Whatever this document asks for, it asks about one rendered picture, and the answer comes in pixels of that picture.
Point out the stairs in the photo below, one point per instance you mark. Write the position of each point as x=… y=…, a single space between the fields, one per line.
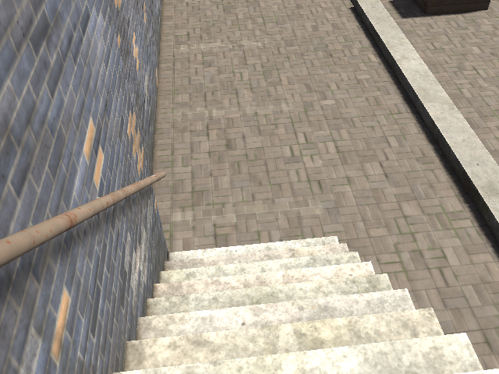
x=306 y=306

